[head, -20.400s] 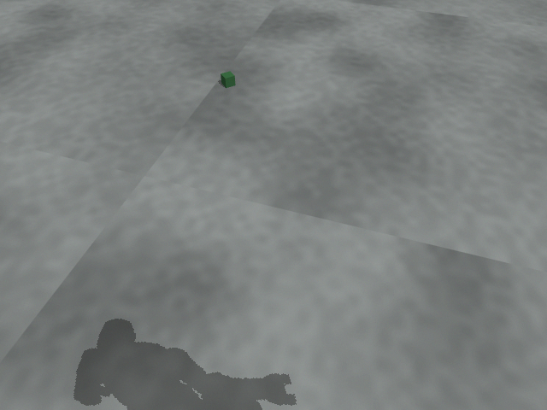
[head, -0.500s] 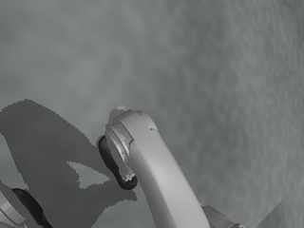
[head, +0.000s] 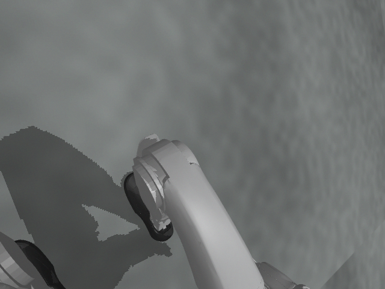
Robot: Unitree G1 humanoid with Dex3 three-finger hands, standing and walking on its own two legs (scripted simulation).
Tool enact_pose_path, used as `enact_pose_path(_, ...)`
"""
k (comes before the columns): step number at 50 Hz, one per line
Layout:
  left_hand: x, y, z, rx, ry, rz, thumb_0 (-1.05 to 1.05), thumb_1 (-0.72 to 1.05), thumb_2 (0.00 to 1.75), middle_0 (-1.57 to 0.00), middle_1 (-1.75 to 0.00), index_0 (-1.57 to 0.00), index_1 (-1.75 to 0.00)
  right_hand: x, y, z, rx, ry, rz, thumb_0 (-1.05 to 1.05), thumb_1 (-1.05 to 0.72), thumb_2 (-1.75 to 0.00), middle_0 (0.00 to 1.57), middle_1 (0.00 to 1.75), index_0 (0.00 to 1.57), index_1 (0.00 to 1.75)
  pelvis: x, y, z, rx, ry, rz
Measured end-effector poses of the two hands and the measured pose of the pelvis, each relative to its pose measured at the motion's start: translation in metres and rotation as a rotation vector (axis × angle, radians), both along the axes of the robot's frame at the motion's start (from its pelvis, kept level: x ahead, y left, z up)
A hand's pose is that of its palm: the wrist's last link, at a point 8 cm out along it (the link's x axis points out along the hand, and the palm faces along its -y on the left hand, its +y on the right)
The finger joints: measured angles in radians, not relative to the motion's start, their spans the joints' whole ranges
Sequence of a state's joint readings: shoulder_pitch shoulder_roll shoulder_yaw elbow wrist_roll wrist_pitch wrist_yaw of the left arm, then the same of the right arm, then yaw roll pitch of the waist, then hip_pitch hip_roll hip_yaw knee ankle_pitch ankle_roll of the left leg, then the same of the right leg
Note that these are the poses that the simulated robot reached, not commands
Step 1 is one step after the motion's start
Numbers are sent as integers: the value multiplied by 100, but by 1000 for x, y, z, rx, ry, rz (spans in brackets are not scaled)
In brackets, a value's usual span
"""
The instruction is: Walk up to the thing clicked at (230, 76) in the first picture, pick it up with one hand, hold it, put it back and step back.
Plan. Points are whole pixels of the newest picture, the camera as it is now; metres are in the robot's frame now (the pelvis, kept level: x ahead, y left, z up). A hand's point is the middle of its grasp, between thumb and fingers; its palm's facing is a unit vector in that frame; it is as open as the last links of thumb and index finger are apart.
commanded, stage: close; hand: left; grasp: from above
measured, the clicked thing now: out of the picture +0.48 +0.37 -0.29
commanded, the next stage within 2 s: settle in 0.80 s
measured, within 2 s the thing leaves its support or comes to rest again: leaves its support in 1.22 s
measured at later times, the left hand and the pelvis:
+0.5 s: hand out of the picture +0.47 +0.35 -0.25, palm faces -0.25 -0.35 -0.90, open 9.6 cm; pelvis +0.00 +0.00 +0.00, yaw +0 degrees
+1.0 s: hand out of the picture +0.47 +0.35 -0.25, palm faces -0.24 -0.34 -0.91, open 9.5 cm; pelvis +0.00 +0.00 +0.00, yaw +0 degrees
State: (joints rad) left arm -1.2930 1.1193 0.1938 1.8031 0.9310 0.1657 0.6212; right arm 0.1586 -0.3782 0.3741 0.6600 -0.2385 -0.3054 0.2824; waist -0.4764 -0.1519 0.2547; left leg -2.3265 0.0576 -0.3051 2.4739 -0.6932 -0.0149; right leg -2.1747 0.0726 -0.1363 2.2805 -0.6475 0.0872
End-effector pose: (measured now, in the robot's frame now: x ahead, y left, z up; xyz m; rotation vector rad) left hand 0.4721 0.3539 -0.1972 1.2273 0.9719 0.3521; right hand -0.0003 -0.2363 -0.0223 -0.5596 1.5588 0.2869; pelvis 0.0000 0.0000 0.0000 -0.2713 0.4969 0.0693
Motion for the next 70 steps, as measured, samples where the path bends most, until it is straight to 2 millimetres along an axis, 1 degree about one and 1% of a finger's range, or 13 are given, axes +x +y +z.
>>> enact_pose_path(10,1,1,0,0,-3,4,1,10,47,-56,-60,-59,-58,0,0,0,1,4,0,1,-91,-90,19,29,20,30,0,0,0,2,3,0)
enact_pose_path(24,1,2,2,0,-5,5,0,13,38,-60,-53,-69,-51,0,-1,-2,2,-3,-4,1,-91,-90,19,29,20,30,-1,-1,-1,4,0,-3)
enact_pose_path(33,2,3,2,2,-5,4,0,13,34,-64,-50,-72,-48,-1,0,0,-3,-3,-6,0,-91,-90,19,29,20,30,0,0,0,2,0,-3)
enact_pose_path(49,2,3,2,5,-12,10,0,11,34,-66,-49,-75,-46,-3,1,1,-8,-4,-13,1,-91,-90,19,29,20,30,-1,2,0,-1,-1,-4)
enact_pose_path(57,3,7,4,-9,-15,24,0,9,35,-68,-46,-78,-43,-2,0,1,-12,1,-25,0,-92,-91,20,29,20,30,0,0,0,3,9,-3)
enact_pose_path(63,5,13,13,11,-37,35,0,8,36,-70,-44,-80,-40,4,-4,0,-9,-3,-35,0,-92,-91,20,29,20,30,2,-1,2,10,31,-2)
enact_pose_path(70,8,20,40,17,-75,67,1,9,35,-70,-41,-81,-38,19,-13,-5,-3,-38,-57,0,-92,-91,20,29,20,30,7,-4,5,26,66,4)
